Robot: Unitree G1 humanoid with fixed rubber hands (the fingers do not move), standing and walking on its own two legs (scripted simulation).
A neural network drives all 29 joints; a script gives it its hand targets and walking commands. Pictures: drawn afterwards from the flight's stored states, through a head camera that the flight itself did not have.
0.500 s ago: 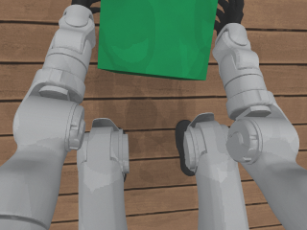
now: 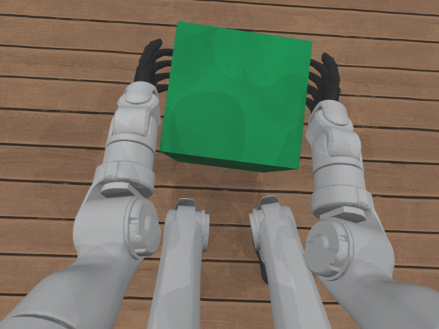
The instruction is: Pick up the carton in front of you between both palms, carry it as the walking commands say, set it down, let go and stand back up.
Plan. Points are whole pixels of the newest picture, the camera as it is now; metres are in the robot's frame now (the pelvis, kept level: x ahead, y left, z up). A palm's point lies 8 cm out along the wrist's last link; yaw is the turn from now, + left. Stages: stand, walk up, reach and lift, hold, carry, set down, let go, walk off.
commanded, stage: reach and lift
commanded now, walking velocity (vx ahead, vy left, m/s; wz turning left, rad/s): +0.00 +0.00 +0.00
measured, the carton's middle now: (230, 114) +0.48 +0.00 -0.14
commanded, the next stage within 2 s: none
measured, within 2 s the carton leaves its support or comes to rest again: neither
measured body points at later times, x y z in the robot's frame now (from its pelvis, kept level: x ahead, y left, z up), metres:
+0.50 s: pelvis +0.04 -0.01 +0.13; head +0.21 +0.01 +0.55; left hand +0.47 +0.15 +0.08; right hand +0.46 -0.15 +0.09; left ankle +0.11 +0.12 -0.45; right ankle +0.12 -0.14 -0.45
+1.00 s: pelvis +0.10 -0.01 +0.26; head +0.15 +0.00 +0.71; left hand +0.42 +0.15 +0.23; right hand +0.43 -0.15 +0.24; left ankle +0.11 +0.12 -0.45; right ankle +0.12 -0.14 -0.45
